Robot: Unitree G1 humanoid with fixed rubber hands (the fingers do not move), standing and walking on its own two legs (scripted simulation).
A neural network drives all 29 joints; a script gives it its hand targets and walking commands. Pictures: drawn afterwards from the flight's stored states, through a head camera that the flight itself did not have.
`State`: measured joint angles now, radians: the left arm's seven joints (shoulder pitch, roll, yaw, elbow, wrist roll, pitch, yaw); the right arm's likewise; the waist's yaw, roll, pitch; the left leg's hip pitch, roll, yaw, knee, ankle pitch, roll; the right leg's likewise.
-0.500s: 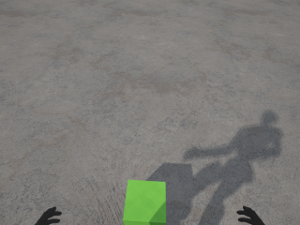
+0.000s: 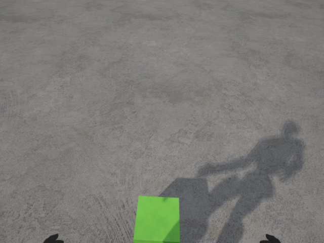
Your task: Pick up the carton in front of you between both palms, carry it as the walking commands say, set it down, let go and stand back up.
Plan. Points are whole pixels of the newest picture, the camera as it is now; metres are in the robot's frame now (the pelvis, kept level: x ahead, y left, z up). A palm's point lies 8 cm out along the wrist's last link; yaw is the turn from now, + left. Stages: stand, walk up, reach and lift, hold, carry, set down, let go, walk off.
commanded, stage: stand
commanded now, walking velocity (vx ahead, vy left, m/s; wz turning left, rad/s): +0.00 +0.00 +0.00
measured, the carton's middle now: (157, 225) +0.37 +0.01 -0.65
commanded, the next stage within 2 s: none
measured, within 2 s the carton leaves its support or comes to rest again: neither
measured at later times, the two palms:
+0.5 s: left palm out of the picture +0.08 +0.30 -0.10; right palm out of the picture +0.08 -0.31 -0.10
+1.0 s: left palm out of the picture +0.07 +0.31 -0.10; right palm out of the picture +0.07 -0.31 -0.10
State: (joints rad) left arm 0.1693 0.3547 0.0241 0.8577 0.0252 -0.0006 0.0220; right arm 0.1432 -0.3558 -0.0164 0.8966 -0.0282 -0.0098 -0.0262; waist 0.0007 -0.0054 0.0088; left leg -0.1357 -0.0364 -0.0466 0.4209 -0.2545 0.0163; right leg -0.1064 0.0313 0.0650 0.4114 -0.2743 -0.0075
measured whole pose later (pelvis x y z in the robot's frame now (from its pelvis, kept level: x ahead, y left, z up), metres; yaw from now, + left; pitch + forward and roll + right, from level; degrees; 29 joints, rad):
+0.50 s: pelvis -0.02 +0.00 +0.00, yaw +0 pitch -3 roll +0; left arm 0.15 0.37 0.02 0.97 0.02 -0.01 0.01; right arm 0.13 -0.38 -0.01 1.00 -0.02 -0.01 -0.02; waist 0.00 0.00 0.02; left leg -0.12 -0.03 -0.05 0.36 -0.20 0.01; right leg -0.09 0.03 0.06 0.35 -0.22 -0.01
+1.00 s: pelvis -0.02 +0.00 +0.01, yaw +0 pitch -3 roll +0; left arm 0.13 0.38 0.01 1.02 0.01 -0.01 0.01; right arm 0.11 -0.39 0.00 1.04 -0.02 -0.02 -0.02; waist 0.00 0.00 0.03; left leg -0.11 -0.03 -0.05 0.34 -0.18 0.01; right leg -0.08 0.03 0.06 0.33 -0.21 -0.01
